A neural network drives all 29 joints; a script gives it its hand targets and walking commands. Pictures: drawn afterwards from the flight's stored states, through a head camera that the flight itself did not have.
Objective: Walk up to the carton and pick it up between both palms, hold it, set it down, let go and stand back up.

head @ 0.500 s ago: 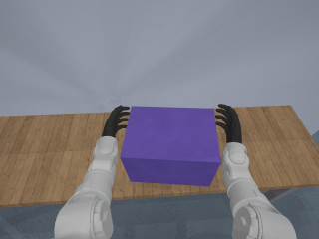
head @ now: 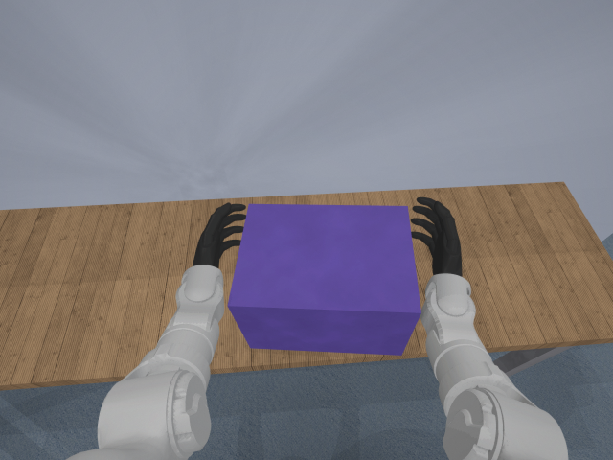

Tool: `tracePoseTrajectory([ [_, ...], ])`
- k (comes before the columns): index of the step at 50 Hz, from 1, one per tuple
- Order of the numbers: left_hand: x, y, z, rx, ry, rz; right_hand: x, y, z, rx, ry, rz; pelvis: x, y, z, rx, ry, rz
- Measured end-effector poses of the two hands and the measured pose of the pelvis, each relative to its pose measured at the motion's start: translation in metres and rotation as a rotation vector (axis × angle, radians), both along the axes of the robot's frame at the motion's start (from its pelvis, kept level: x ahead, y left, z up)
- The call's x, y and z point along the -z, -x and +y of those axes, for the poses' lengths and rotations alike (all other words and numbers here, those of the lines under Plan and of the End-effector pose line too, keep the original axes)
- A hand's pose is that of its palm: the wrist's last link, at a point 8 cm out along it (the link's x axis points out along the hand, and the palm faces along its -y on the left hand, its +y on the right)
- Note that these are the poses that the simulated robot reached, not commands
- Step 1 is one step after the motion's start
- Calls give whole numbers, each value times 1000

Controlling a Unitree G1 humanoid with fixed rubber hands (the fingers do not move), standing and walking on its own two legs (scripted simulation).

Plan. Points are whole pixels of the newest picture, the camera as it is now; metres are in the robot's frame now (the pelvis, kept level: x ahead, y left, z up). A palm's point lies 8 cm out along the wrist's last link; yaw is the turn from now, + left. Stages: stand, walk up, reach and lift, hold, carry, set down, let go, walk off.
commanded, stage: set down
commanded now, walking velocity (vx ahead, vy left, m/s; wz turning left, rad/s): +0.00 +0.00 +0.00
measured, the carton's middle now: (325, 280) +0.36 -0.04 -0.05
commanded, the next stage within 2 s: none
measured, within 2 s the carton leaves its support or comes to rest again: rests again in 0.68 s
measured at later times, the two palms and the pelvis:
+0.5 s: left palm (214, 264) +0.39 +0.13 -0.02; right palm (442, 268) +0.34 -0.20 +0.00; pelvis -0.01 +0.00 -0.01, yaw +0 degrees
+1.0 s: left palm (220, 264) +0.39 +0.12 -0.02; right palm (445, 277) +0.34 -0.20 -0.01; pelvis -0.02 +0.00 -0.01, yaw +0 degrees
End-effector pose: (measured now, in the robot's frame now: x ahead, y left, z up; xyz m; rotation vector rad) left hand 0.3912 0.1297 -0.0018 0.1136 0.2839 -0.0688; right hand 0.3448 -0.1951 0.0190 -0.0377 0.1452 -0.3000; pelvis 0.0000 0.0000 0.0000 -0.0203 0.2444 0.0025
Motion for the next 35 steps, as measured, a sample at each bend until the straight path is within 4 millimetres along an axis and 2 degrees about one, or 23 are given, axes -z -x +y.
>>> tracePoseTrajectory([
  [16,15,3,-1,-3,15,8,13,2,-1,-2,-1,9,4,3,-1,2,2,56],
  [35,18,4,-5,-9,37,-14,22,6,-5,4,-17,-2,8,13,-2,1,-1,91],
])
